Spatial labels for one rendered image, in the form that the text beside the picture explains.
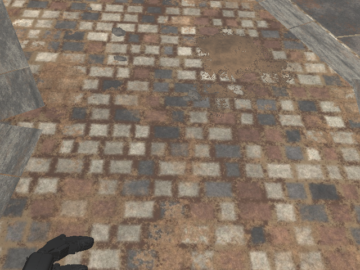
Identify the left robot hand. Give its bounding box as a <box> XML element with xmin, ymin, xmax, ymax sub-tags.
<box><xmin>22</xmin><ymin>234</ymin><xmax>94</xmax><ymax>270</ymax></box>

